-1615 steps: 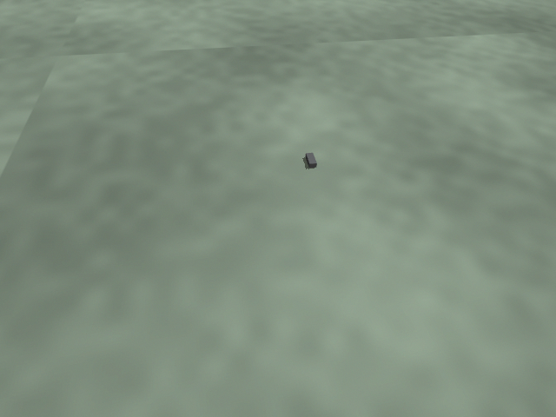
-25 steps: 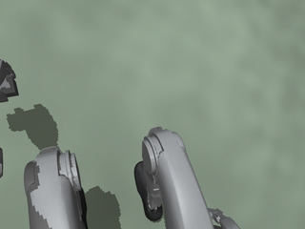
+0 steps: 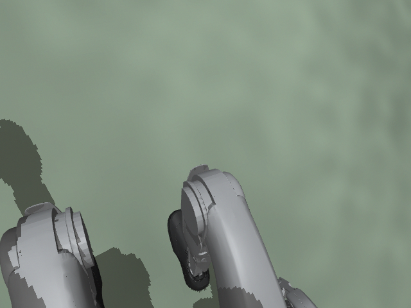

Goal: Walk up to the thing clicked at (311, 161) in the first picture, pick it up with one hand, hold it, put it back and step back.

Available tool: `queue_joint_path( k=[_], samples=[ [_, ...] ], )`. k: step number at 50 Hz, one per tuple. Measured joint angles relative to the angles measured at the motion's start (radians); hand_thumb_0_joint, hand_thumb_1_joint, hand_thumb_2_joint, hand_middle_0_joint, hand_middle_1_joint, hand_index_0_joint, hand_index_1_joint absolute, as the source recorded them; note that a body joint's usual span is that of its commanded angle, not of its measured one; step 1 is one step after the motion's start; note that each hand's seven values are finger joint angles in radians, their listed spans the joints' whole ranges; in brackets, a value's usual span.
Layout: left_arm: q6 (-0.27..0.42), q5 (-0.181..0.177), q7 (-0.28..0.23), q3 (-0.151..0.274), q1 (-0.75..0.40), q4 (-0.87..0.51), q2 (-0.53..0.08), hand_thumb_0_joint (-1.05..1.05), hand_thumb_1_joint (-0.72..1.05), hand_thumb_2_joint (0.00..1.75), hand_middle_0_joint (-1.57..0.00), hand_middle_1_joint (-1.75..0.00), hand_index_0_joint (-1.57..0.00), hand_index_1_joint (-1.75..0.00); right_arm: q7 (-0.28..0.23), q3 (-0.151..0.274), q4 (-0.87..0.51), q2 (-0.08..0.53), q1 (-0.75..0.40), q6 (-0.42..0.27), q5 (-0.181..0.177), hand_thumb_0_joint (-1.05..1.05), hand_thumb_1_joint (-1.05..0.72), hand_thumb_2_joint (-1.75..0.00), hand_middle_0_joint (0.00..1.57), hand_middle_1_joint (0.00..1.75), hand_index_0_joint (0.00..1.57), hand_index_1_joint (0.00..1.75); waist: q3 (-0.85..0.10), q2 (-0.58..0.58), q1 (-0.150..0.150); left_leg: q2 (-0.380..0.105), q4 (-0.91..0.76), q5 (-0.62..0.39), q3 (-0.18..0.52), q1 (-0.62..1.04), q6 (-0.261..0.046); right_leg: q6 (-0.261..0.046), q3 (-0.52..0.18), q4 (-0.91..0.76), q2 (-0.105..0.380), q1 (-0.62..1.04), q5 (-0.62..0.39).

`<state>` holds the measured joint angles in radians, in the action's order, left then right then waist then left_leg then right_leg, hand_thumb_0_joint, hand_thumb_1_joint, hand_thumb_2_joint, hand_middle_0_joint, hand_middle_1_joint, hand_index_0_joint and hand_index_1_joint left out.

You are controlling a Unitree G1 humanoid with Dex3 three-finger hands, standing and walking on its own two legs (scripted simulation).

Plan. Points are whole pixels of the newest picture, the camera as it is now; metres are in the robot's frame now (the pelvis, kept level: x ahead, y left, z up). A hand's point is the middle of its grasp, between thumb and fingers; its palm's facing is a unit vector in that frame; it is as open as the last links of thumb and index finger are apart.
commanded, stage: rest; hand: left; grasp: from above
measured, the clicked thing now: out of the picture +0.48 +0.32 -0.25
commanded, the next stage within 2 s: open in 1.00 s
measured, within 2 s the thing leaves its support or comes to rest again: rests again in 0.70 s
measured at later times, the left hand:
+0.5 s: hand out of the picture +0.47 +0.30 -0.24, palm faces -0.46 -0.14 -0.88, open 7.0 cm
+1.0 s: hand out of the picture +0.47 +0.30 -0.26, palm faces -0.45 -0.15 -0.88, open 7.0 cm
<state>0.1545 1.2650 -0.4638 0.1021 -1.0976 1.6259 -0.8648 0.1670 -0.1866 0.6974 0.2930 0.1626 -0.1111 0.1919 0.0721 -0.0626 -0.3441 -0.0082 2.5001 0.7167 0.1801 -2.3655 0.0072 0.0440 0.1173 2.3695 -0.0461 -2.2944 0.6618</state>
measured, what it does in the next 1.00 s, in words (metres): stands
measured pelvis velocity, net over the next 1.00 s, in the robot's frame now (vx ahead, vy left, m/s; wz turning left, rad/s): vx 0.00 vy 0.01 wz -0.07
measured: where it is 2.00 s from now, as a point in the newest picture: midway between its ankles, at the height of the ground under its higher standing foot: (144, 284)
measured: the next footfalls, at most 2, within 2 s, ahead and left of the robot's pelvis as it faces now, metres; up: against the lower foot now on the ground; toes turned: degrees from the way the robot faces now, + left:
none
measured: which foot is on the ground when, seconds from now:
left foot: down 0.00-1.00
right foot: down 0.00-1.00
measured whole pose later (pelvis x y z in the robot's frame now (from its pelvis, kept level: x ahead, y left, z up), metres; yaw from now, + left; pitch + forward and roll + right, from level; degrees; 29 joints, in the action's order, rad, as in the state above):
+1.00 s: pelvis +0.00 +0.01 +0.00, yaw -4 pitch +29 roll -14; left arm 0.18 1.26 -0.58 0.09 -1.14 1.76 -1.02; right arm 0.23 -0.32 0.63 0.35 0.12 -0.21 0.24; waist 0.17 -0.15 -0.41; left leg -0.02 2.55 0.73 0.25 -2.35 0.00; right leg 0.06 0.17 2.36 -0.07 -2.26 0.64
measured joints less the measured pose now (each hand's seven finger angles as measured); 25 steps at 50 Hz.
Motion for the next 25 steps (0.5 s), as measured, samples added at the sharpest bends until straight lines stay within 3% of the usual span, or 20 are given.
queue_joint_path(
  k=[15, 25],
  samples=[
    [0.016, 0.008, -0.055, 0.022, -0.014, 0.064, -0.062, 0.0, 0.45, 0.01, -1.03, -0.1, -1.05, -0.08, 0.02, -0.051, -0.031, 0.023, -0.021, -0.038, 0.018, 0.0, -0.9, -0.89, 0.2, 0.3, 0.2, 0.3, 0.042, -0.032, -0.033, -0.003, 0.022, 0.008, 0.027, 0.006, -0.003, 0.005, 0.022, -0.002, -0.009, 0.016, -0.005],
    [0.015, 0.006, -0.086, -0.011, -0.027, 0.097, -0.085, 0.0, 0.46, 0.0, -1.03, -0.1, -1.05, -0.07, 0.034, -0.078, -0.033, 0.032, -0.034, -0.059, 0.03, 0.0, -0.9, -0.89, 0.2, 0.3, 0.2, 0.3, 0.054, -0.052, -0.041, -0.005, 0.032, 0.01, 0.04, 0.007, -0.005, 0.01, 0.033, -0.004, -0.014, 0.022, -0.009]
  ],
)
